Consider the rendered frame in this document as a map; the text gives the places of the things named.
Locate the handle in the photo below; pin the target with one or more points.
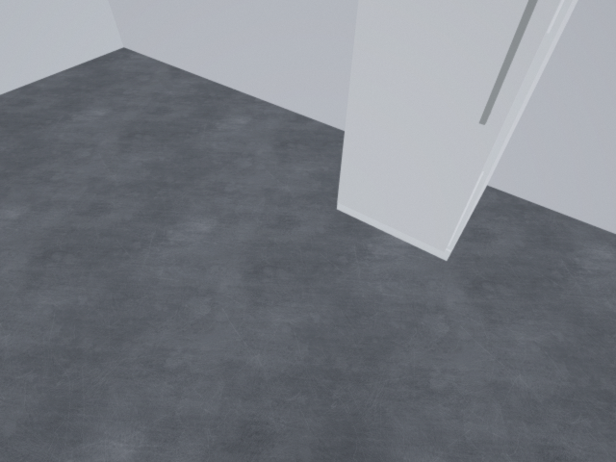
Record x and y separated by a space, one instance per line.
508 59

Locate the fridge door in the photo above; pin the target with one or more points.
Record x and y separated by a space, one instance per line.
421 75

